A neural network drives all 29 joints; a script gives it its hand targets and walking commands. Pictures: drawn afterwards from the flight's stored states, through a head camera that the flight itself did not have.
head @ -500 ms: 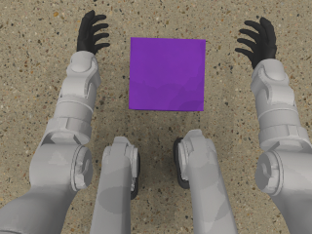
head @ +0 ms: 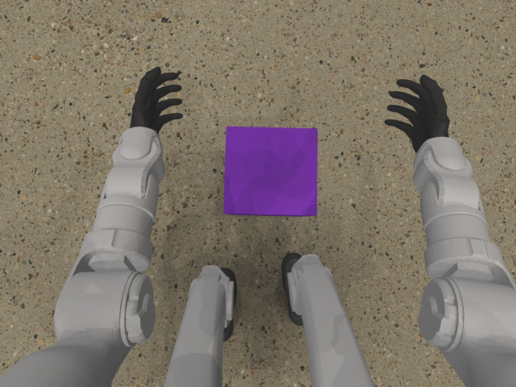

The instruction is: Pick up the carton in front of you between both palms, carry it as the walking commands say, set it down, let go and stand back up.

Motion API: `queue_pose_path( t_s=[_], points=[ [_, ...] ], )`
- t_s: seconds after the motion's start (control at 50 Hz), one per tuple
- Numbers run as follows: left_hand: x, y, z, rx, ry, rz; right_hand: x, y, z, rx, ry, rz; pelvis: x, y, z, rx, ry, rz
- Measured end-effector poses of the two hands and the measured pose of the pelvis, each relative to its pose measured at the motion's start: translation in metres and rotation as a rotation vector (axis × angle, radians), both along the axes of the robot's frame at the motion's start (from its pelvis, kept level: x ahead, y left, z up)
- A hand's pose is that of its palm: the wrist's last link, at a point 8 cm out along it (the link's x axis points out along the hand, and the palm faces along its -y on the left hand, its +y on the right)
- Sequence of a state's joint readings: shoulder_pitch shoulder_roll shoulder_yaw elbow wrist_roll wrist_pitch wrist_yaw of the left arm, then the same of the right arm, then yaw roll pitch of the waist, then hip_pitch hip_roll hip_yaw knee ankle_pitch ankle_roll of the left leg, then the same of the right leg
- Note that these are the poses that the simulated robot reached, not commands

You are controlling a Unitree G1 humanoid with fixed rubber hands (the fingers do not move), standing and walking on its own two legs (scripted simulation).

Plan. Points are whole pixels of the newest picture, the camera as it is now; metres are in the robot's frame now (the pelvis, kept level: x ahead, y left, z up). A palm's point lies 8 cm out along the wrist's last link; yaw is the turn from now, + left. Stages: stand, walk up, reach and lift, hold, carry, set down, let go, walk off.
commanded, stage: let go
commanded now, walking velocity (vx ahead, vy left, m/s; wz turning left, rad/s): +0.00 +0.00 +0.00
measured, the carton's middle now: (269, 177) +0.44 -0.04 -0.49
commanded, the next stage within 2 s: stand in 1.26 s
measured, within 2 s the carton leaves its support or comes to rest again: neither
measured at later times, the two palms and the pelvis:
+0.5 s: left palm (69, 201) +0.37 +0.19 +0.02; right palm (504, 200) +0.34 -0.26 +0.02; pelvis +0.07 -0.01 +0.12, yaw -1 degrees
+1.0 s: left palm out of the picture +0.25 +0.25 +0.10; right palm out of the picture +0.25 -0.21 +0.10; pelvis +0.09 +0.02 +0.16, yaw -2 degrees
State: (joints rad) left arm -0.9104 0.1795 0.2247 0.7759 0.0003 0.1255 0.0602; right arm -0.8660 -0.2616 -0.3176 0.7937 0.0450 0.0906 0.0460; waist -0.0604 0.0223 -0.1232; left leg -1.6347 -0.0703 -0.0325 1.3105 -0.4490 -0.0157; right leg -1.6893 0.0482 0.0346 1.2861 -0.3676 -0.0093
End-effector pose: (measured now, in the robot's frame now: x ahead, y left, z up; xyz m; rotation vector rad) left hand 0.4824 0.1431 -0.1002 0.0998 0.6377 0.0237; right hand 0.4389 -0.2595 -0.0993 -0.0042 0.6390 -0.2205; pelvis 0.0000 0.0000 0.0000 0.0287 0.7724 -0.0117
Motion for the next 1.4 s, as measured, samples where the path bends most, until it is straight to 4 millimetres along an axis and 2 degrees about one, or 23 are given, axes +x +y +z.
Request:
queue_pose_path(
  t_s=[0.1,0.18,0.32,0.44,0.54,0.68,0.78,0.94,1.16,1.28,1.4],
  points=[
    [-0.005,0.003,0.021,0.021,0.016,-0.003,-0.003,0.001,0.021,-0.018,0.019,0.025,0.007,-0.002,0.024,-0.001,-0.016,0.001],
    [-0.023,0.008,0.037,0.065,0.048,-0.003,-0.016,0.002,0.036,-0.05,0.059,0.075,0.017,-0.004,0.045,0.0,-0.045,0.001],
    [-0.073,0.025,0.07,0.104,0.111,0.005,-0.06,-0.002,0.071,-0.088,0.139,0.134,0.041,-0.008,0.085,-0.003,-0.15,0.0],
    [-0.1,0.038,0.103,0.098,0.117,0.001,-0.088,-0.002,0.107,-0.089,0.147,0.137,0.06,-0.01,0.109,-0.011,-0.248,-0.003],
    [-0.125,0.049,0.128,0.091,0.12,-0.006,-0.114,0.006,0.134,-0.085,0.148,0.135,0.074,-0.008,0.126,-0.02,-0.337,-0.005],
    [-0.171,0.071,0.16,0.086,0.128,-0.002,-0.159,0.021,0.169,-0.082,0.158,0.13,0.088,0.001,0.149,-0.035,-0.494,-0.004],
    [-0.201,0.089,0.181,0.089,0.13,0.006,-0.185,0.03,0.187,-0.086,0.162,0.139,0.093,0.009,0.16,-0.043,-0.618,-0.004],
    [-0.225,0.107,0.197,0.09,0.143,0.007,-0.194,0.043,0.195,-0.08,0.163,0.162,0.092,0.021,0.164,-0.051,-0.772,-0.009],
    [-0.227,0.103,0.198,0.085,0.155,0.001,-0.196,0.044,0.195,-0.084,0.175,0.164,0.087,0.02,0.162,-0.053,-0.858,-0.01],
    [-0.231,0.1,0.191,0.1,0.156,0.021,-0.195,0.03,0.198,-0.124,0.187,0.132,0.088,0.014,0.16,-0.052,-0.854,-0.015],
    [-0.249,0.125,0.179,0.193,0.212,0.097,-0.2,0.001,0.188,-0.179,0.166,0.083,0.091,0.01,0.157,-0.045,-0.817,-0.006]
  ],
)
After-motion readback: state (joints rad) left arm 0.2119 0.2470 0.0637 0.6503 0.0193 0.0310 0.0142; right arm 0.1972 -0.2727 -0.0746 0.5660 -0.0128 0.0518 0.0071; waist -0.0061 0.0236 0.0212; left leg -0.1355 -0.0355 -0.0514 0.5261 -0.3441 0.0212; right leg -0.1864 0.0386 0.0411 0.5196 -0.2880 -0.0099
